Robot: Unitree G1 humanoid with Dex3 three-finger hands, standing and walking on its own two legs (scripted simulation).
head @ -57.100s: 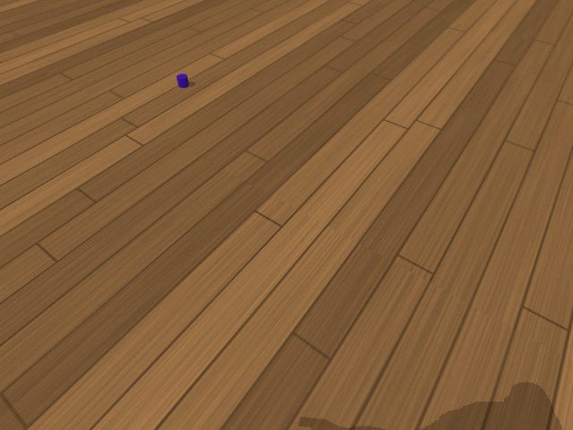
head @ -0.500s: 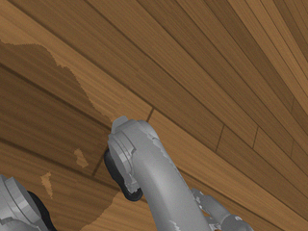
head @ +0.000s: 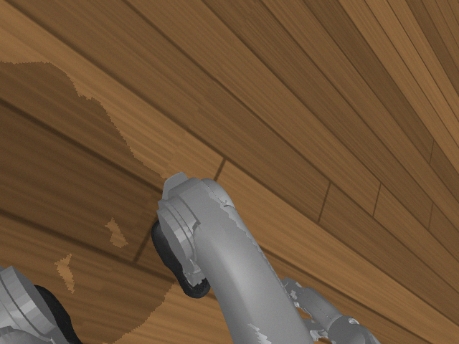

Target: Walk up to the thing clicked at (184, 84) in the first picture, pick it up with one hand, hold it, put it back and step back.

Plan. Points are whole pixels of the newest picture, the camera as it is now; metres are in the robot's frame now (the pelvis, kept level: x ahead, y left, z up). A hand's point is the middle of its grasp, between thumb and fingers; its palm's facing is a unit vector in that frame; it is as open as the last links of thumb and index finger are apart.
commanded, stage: rest palm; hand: left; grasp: from above
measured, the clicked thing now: out of the picture +0.52 +0.35 -0.29
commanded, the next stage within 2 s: close in 1.90 s
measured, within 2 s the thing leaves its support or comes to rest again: neither
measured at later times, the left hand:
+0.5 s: hand out of the picture +0.49 +0.33 -0.26, palm faces -0.42 -0.16 -0.89, open 13.7 cm
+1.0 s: hand out of the picture +0.49 +0.33 -0.26, palm faces -0.42 -0.16 -0.89, open 14.1 cm
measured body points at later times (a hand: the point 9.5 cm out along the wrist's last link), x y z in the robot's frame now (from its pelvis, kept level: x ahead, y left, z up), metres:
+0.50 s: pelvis +0.00 +0.00 +0.00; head +0.30 +0.13 +0.30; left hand +0.51 +0.33 -0.21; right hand +0.05 -0.24 -0.05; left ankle +0.06 +0.14 -0.28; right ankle +0.11 -0.12 -0.28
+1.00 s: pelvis +0.00 +0.00 +0.00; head +0.30 +0.13 +0.30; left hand +0.51 +0.33 -0.21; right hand +0.05 -0.24 -0.05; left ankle +0.06 +0.14 -0.28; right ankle +0.11 -0.12 -0.28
